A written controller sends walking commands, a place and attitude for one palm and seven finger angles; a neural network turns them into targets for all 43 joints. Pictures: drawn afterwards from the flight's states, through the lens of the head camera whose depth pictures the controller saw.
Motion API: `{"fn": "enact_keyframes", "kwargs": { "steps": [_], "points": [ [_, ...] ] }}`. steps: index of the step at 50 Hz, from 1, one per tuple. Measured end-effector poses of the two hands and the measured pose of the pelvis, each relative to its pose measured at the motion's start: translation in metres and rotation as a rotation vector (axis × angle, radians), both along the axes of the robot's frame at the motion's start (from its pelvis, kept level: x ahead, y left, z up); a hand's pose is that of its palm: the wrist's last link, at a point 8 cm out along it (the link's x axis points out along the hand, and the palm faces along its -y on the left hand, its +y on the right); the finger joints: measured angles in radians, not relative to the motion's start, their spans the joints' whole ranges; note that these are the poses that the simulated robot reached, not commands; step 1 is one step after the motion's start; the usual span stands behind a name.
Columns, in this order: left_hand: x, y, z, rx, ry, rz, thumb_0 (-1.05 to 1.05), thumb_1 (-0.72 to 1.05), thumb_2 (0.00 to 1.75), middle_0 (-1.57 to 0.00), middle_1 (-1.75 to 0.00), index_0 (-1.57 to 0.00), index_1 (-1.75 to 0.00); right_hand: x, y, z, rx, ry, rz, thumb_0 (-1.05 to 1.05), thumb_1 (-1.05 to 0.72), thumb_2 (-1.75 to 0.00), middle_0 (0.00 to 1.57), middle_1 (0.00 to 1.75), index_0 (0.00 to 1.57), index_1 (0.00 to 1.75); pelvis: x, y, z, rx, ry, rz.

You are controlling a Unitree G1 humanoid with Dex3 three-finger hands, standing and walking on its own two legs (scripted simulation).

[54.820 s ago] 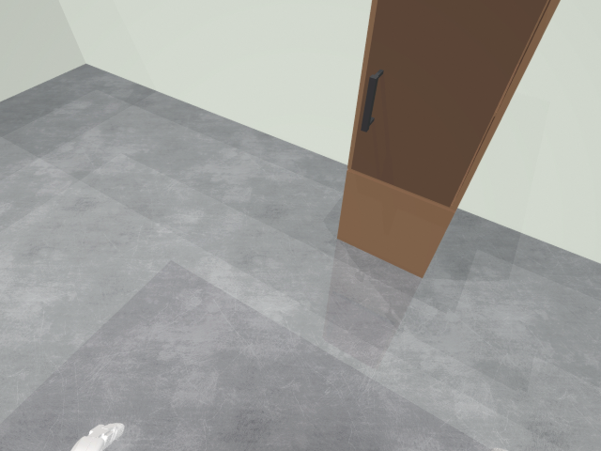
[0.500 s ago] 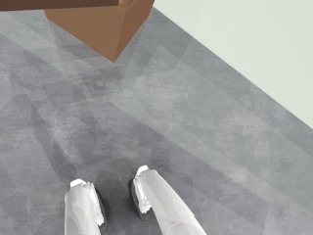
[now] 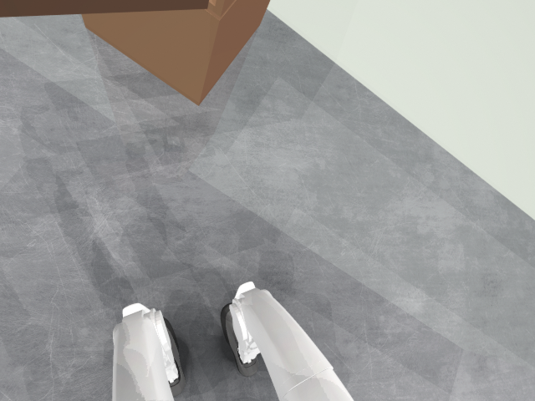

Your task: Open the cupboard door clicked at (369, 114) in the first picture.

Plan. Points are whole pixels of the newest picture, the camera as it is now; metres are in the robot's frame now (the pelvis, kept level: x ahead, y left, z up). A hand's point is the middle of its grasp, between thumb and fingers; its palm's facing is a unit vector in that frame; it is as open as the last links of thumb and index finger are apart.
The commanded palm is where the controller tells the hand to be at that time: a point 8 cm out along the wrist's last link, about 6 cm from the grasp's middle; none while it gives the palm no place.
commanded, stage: slide the fingers in behind the handle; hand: left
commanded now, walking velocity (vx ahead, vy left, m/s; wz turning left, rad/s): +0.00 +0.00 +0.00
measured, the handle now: out of the picture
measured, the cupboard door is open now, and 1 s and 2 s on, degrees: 48 48 48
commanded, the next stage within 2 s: close the thumb around the handle in 1.58 s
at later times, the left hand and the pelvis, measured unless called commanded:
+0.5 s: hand out of the picture +0.65 +0.25 +0.07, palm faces +0.16 -0.99 -0.02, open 13.8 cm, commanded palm +0.66 +0.21 +0.07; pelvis +0.00 +0.00 +0.00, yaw +0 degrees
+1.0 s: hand out of the picture +0.66 +0.22 +0.08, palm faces +0.17 -0.99 -0.01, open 13.9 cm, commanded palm +0.66 +0.18 +0.07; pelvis +0.00 -0.01 +0.00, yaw +1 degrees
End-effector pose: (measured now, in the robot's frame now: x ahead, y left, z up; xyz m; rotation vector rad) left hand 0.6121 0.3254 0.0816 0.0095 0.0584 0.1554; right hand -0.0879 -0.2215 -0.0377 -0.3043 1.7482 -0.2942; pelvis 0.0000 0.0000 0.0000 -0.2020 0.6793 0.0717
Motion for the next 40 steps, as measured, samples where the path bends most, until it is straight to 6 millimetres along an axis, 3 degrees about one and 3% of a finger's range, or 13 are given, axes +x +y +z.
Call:
{"fn": "enact_keyframes", "kwargs": {
  "steps": [17,26,40],
  "points": [
    [0.01,-0.029,-0.005,-0.014,0.008,-0.011,-0.01,-0.5,0.3,-0.3,-1.2,-0.3,-1.2,0.003,-0.004,-0.003,-0.001,-0.024,0.009,-0.01,-0.91,-0.9,0.2,0.29,0.21,0.3,0.001,-0.002,-0.002,0.003,0.0,-0.002],
    [0.012,-0.03,-0.006,0.003,0.0,0.007,-0.01,-0.5,0.3,-0.3,-1.2,-0.32,-1.22,-0.005,0.005,-0.006,0.03,0.0,-0.023,-0.01,-0.91,-0.9,0.2,0.29,0.21,0.3,0.0,-0.003,-0.003,0.008,0.006,-0.007],
    [0.014,-0.052,0.003,-0.02,0.01,-0.016,-0.01,-0.5,0.3,-0.3,-1.2,-0.3,-1.2,-0.001,-0.002,0.003,0.029,-0.011,-0.005,-0.01,-0.91,-0.9,0.2,0.29,0.21,0.3,0.005,-0.005,0.005,0.014,-0.006,0.005]
  ]
}}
